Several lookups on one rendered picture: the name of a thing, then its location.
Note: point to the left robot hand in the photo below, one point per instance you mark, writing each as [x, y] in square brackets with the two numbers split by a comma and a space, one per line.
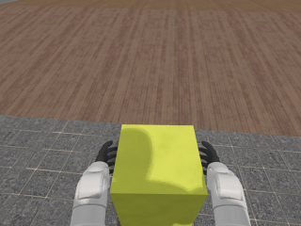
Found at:
[104, 156]

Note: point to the carton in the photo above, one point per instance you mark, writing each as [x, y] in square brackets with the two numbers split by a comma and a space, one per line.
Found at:
[158, 178]

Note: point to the right robot hand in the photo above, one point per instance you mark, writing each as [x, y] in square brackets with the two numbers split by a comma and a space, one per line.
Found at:
[210, 157]

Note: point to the right robot forearm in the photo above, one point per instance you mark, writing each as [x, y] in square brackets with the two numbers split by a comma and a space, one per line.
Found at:
[228, 197]

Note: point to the left robot forearm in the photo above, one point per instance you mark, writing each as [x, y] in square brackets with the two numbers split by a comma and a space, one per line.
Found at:
[90, 200]

